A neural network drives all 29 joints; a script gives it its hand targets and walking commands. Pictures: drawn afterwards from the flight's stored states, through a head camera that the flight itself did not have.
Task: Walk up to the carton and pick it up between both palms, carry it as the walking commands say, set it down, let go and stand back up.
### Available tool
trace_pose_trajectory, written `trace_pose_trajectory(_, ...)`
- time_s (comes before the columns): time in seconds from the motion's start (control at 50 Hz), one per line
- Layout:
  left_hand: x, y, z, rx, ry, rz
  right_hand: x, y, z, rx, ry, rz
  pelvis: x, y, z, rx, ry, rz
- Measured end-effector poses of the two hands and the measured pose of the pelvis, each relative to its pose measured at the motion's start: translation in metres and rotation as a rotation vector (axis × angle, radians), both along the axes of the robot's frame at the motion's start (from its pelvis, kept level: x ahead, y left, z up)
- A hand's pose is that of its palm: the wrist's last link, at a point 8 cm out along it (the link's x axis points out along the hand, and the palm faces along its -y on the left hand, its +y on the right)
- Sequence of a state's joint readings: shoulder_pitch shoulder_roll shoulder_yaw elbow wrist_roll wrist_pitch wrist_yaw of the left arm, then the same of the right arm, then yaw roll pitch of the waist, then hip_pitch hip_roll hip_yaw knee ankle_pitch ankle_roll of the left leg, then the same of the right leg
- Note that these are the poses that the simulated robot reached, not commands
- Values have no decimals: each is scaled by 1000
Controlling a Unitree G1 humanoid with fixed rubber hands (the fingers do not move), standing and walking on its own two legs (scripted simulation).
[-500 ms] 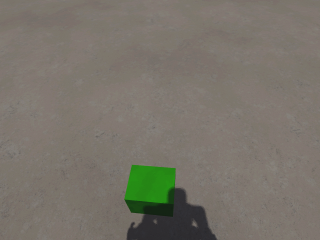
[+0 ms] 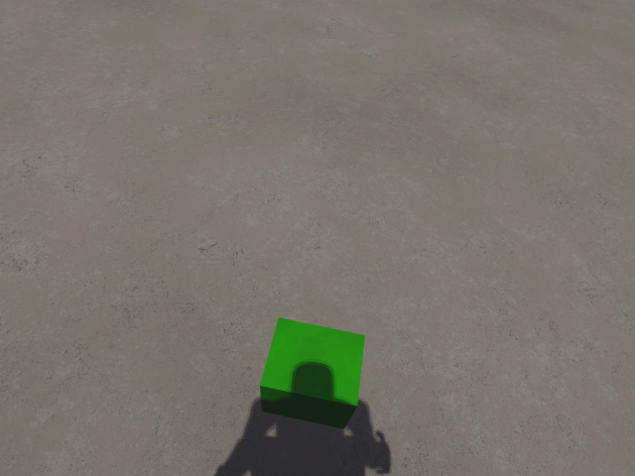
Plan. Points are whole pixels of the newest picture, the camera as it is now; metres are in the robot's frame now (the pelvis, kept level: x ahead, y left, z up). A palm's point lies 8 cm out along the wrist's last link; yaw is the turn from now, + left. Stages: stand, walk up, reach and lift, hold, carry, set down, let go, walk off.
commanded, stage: walk up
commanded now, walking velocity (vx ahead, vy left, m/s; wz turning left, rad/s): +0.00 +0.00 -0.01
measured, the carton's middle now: (311, 374) +0.48 -0.02 -0.66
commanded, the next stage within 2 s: stand in 1.80 s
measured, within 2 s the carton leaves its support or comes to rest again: neither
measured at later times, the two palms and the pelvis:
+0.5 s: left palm out of the picture +0.09 +0.20 -0.14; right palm out of the picture -0.04 -0.26 -0.16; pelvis +0.05 -0.04 -0.02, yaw -2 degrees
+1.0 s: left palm (153, 467) +0.14 +0.22 -0.15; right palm (488, 463) +0.18 -0.25 -0.14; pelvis +0.11 -0.01 -0.01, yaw -3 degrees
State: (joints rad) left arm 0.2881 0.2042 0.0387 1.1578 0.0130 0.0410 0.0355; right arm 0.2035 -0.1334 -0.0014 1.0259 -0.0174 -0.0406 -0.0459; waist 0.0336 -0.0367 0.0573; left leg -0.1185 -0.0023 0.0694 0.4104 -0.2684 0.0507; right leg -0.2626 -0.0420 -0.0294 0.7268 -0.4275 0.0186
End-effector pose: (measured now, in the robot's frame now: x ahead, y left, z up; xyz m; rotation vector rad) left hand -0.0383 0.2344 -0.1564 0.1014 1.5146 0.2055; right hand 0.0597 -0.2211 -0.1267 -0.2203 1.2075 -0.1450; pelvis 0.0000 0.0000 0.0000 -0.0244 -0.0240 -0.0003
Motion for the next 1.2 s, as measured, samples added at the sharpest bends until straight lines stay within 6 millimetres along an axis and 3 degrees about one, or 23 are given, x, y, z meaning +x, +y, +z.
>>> trace_pose_trajectory(0.12,20,-14,-6,-19,-44,-27,-21,4,-13,27,59,-22,-1,2,-6,31,-8,-4)
trace_pose_trajectory(0.26,37,-18,5,-19,-87,-66,-54,-4,-17,47,113,-102,5,0,-1,26,-3,-24)
trace_pose_trajectory(0.36,96,-20,20,8,-203,-131,-110,-22,-18,32,252,-190,19,-11,1,18,13,-41)
trace_pose_trajectory(0.44,139,-29,21,57,-298,-139,-127,-34,-28,55,350,-206,37,-28,-10,33,17,-46)
trace_pose_trajectory(0.5,132,-33,17,92,-269,-109,-105,-42,-36,78,354,-163,50,-37,-15,42,20,-41)
trace_pose_trajectory(0.58,97,-38,27,83,-134,-67,-29,-48,-31,105,233,-113,71,-40,-3,53,25,-38)
trace_pose_trajectory(0.66,77,-47,36,55,-37,-54,44,-44,-24,112,114,-98,88,-36,5,67,24,-42)
trace_pose_trajectory(0.74,76,-50,28,11,22,-50,93,-31,-22,93,50,-79,103,-25,1,51,20,-41)
trace_pose_trajectory(0.82,96,-35,6,-9,12,-30,123,-19,-26,48,9,-52,120,-11,-13,16,19,-43)
trace_pose_trajectory(0.92,146,-13,-3,14,-73,-48,129,-22,-15,-4,-16,-52,117,-6,-13,8,22,-55)
trace_pose_trajectory(1.02,188,-15,4,21,-174,-114,119,-31,-12,-13,-17,-80,113,-9,-9,17,32,-54)
trace_pose_trajectory(1.1,197,-19,10,58,-232,-142,99,-45,-24,3,5,-126,103,-17,-14,34,30,-62)
trace_pose_trajectory(1.2,184,-14,27,96,-235,-155,67,-51,-23,23,78,-150,94,-20,-4,58,26,-61)
